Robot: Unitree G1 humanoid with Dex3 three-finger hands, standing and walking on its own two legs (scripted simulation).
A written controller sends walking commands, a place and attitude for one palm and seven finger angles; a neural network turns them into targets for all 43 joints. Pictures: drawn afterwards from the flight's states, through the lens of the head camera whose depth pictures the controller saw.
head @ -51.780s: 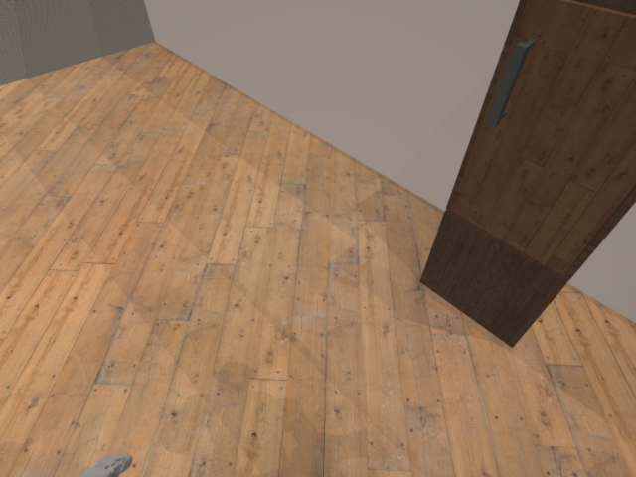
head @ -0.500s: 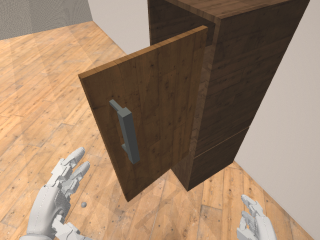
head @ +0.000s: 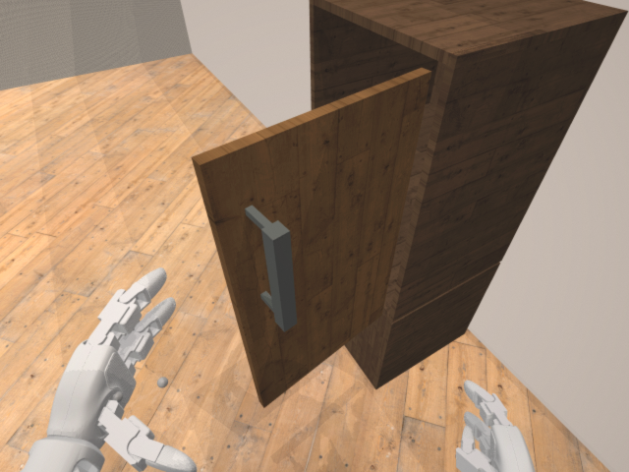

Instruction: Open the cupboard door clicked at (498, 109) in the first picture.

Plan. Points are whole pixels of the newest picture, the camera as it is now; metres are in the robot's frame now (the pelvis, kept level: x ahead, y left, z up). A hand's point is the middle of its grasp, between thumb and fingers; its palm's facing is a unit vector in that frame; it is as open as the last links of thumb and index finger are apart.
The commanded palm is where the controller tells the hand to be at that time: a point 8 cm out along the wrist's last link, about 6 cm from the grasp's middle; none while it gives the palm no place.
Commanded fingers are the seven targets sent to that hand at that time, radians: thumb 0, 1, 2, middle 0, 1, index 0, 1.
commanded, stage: draw the hand back to the body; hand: left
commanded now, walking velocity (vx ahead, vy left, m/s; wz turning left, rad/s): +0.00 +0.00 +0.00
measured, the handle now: (271, 272) +0.33 +0.09 +0.11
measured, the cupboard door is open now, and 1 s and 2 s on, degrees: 99 99 99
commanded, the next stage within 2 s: step back with the hand held close in 1.18 s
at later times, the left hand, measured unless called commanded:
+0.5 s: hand (102, 348) +0.20 +0.22 +0.15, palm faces +0.33 -0.86 -0.39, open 12.7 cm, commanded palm +0.15 +0.27 +0.17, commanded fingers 0.00 0.41 0.69 -0.18 -0.30 -0.18 -0.30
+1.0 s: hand (74, 324) +0.20 +0.24 +0.18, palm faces +0.43 -0.81 -0.39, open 7.6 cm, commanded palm +0.15 +0.28 +0.20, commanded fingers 0.00 0.90 0.90 -0.20 -0.30 -0.20 -0.30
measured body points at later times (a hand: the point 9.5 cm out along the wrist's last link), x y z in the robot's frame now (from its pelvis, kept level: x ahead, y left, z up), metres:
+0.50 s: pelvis +0.01 +0.00 +0.02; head +0.00 -0.02 +0.47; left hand +0.17 +0.27 +0.18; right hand +0.18 -0.22 -0.06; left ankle -0.02 +0.09 -0.71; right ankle +0.00 -0.12 -0.71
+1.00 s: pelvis +0.01 -0.02 +0.03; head -0.01 -0.04 +0.48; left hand +0.17 +0.28 +0.20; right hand +0.19 -0.24 -0.05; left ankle -0.02 +0.09 -0.71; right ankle +0.00 -0.12 -0.71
